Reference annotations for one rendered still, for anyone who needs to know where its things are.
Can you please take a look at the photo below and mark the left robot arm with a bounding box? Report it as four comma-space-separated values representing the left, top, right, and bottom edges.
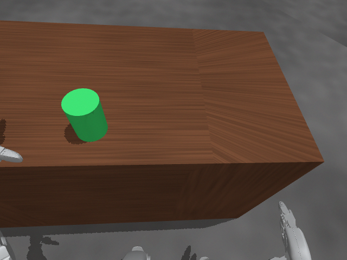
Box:
0, 231, 16, 260

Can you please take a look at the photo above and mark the right robot hand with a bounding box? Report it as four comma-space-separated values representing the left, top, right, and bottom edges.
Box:
269, 201, 312, 260

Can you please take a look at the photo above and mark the can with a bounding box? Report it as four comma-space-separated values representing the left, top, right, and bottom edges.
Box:
61, 88, 108, 142

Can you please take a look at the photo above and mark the left robot hand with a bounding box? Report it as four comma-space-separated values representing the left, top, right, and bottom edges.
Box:
0, 145, 23, 163

